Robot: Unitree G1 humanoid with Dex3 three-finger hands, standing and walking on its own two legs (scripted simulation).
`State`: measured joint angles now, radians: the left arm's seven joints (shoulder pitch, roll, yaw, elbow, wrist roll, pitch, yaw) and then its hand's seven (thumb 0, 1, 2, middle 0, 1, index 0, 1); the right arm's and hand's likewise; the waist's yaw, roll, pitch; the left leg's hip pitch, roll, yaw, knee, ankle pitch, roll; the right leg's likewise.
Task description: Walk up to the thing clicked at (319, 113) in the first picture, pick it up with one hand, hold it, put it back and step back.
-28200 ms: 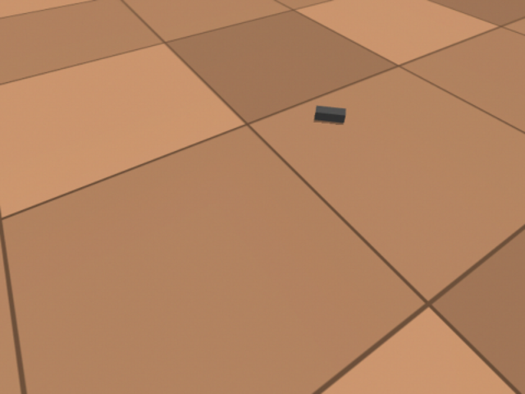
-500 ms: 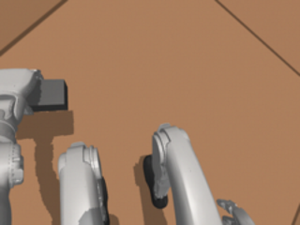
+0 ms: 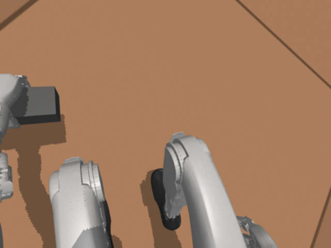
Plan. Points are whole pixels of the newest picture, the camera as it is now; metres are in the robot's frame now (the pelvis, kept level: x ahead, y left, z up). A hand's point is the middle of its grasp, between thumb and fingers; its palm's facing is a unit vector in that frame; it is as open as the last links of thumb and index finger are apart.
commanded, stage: lower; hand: left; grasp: from above
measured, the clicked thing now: (15, 107) +0.47 +0.28 -0.22
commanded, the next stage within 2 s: rest in 0.16 s
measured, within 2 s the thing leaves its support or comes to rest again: rests again in 1.68 s
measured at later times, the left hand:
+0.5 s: hand (19, 108) +0.47 +0.27 -0.24, palm faces -0.49 -0.05 -0.87, open 10.2 cm
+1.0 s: hand (22, 110) +0.47 +0.28 -0.27, palm faces -0.47 -0.04 -0.88, open 10.2 cm
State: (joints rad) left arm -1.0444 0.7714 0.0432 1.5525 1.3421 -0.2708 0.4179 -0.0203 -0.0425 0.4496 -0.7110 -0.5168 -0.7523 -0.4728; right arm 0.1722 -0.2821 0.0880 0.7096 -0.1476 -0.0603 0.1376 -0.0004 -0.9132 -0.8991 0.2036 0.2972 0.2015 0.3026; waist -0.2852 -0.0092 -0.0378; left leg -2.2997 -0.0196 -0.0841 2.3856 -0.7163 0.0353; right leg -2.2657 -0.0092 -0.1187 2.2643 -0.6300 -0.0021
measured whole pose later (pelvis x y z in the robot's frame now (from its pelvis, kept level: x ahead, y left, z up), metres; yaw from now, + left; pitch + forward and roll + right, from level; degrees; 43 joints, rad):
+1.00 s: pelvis +0.00 +0.01 -0.04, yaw -5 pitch +30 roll -13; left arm -1.06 0.98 0.14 1.70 1.45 -0.30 0.57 -0.02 -0.03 0.44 -0.70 -0.52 -0.74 -0.48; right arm 0.16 -0.33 0.21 0.66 -0.24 -0.15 0.21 0.00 -0.91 -0.90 0.20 0.30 0.20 0.30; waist -0.38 -0.10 0.10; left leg -2.36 -0.01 -0.17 2.56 -0.74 0.04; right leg -2.29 0.01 -0.20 2.36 -0.61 0.01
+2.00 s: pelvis -0.01 +0.01 -0.04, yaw -7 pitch +28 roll -15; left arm -1.08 1.05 0.11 1.72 1.41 -0.28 0.60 -0.01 -0.14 0.77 -0.45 -0.75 -0.44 -0.75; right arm 0.14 -0.35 0.29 0.61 -0.25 -0.21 0.24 0.00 -0.90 -0.90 0.20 0.30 0.20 0.30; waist -0.40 -0.14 0.16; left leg -2.35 0.00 -0.20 2.56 -0.74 0.04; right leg -2.27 0.02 -0.22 2.34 -0.59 0.02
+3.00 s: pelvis +0.00 +0.00 +0.02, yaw -1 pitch +36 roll -9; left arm -0.96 0.73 0.00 1.34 1.12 -0.03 0.32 0.00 -0.45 0.96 -0.15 -0.96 -0.13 -0.97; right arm 0.15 -0.32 0.09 0.68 -0.11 -0.10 0.26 0.00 -0.91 -0.90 0.20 0.30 0.20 0.30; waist -0.24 0.05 -0.09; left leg -2.25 -0.01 -0.09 2.35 -0.73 0.04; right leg -2.22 0.01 -0.12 2.21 -0.63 0.01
